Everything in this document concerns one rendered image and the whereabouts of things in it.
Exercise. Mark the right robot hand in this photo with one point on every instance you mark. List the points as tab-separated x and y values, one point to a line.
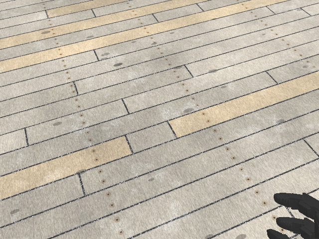
305	204

